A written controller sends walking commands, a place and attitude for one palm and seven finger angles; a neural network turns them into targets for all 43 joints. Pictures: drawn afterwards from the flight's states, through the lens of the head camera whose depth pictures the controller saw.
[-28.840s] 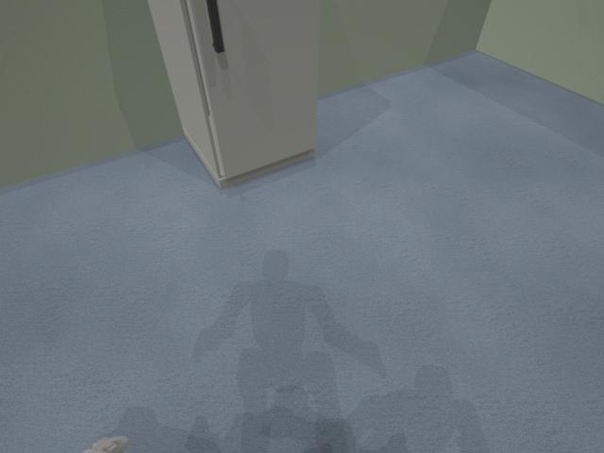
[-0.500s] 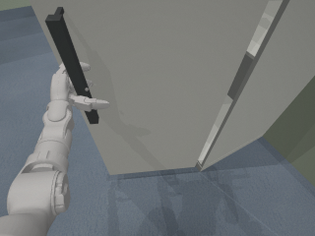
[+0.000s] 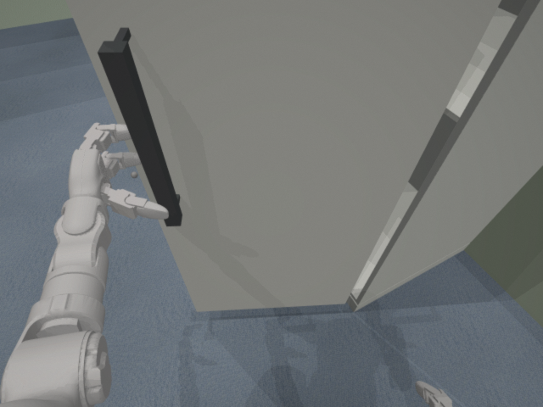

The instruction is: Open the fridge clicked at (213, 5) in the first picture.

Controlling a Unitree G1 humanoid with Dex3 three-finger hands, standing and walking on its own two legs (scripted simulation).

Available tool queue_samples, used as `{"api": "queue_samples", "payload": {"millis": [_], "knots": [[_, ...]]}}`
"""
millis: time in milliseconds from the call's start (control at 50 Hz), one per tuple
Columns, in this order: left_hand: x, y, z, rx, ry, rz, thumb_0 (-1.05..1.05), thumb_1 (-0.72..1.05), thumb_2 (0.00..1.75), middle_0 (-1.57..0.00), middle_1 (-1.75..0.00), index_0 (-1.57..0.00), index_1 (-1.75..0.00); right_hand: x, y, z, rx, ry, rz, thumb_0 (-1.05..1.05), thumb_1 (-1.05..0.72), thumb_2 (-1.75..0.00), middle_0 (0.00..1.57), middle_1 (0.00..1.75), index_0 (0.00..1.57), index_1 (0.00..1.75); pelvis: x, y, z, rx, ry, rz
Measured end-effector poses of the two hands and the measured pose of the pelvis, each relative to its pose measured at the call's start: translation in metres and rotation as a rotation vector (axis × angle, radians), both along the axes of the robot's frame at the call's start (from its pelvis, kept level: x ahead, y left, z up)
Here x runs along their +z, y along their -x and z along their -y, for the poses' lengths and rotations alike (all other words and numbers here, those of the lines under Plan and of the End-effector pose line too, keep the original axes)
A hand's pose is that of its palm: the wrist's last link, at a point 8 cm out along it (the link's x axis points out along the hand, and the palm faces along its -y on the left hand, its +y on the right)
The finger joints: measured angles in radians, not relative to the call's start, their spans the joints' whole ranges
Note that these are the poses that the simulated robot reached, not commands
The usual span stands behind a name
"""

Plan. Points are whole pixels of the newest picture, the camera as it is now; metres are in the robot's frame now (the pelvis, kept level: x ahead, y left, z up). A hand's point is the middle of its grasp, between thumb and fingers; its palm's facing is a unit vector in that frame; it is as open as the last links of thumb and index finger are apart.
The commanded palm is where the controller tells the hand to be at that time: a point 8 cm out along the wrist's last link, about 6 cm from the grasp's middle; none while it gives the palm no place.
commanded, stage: slip the hand off the handle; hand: left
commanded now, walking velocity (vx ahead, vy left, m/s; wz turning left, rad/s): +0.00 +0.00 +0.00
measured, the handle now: (154, 146) +0.47 +0.20 +0.12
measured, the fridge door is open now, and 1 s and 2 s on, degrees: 66 66 66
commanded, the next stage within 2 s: draw the hand back to the body in 1.04 s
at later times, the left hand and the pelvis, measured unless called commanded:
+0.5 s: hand (95, 192) +0.38 +0.26 +0.11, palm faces +0.17 -0.98 -0.11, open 14.6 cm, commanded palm +0.34 +0.30 +0.11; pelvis -0.01 +0.01 +0.00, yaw +1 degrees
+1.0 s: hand (94, 250) +0.30 +0.24 +0.10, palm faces +0.18 -0.98 -0.11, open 14.6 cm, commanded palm +0.26 +0.28 +0.11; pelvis -0.01 +0.00 +0.00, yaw +2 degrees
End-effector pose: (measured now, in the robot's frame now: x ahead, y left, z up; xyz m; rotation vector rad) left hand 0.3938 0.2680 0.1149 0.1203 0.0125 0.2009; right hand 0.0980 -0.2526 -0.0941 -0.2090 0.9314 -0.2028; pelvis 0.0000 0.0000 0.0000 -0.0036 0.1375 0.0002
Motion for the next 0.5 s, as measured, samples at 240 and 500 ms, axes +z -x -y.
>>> {"api": "queue_samples", "payload": {"millis": [240, 500], "knots": [[0.006, 0.027, -0.038, -0.028, -0.005, 0.027, -0.01, -0.55, 0.20, -0.26, -1.15, -0.26, -1.15, -0.004, 0.004, -0.005, 0.026, 0.025, -0.041, 0.00, -0.90, -0.90, 0.20, 0.30, 0.21, 0.30, -0.002, 0.001, -0.009, 0.029, 0.016, 0.014], [0.003, 0.039, -0.044, -0.039, 0.006, 0.042, -0.01, -0.54, 0.20, -0.26, -1.15, -0.26, -1.15, -0.002, 0.014, -0.010, 0.022, 0.021, -0.012, 0.01, -0.90, -0.90, 0.20, 0.30, 0.21, 0.30, -0.003, 0.008, -0.013, 0.015, 0.016, 0.012]]}}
